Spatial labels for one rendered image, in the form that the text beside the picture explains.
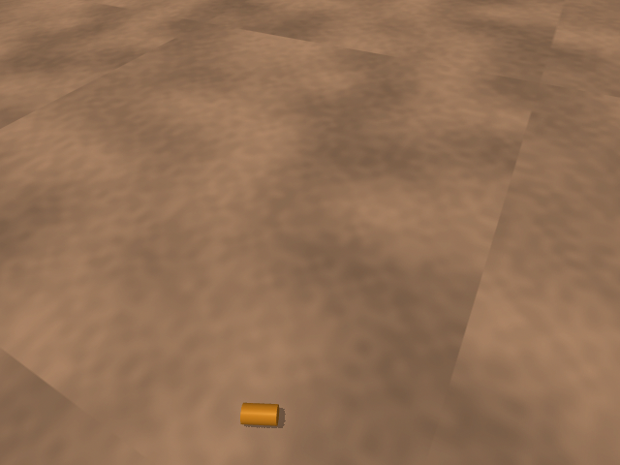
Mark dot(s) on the can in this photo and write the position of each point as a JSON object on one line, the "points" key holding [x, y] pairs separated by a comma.
{"points": [[259, 414]]}

